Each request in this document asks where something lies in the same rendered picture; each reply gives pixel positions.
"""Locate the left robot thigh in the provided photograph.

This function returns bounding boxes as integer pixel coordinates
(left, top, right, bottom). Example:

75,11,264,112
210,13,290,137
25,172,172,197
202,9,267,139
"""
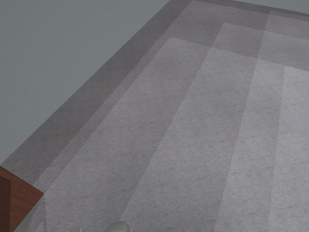
105,221,133,232

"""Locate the cupboard door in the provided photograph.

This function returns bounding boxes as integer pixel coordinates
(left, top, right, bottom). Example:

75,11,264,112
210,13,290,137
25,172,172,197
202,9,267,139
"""
0,176,12,232

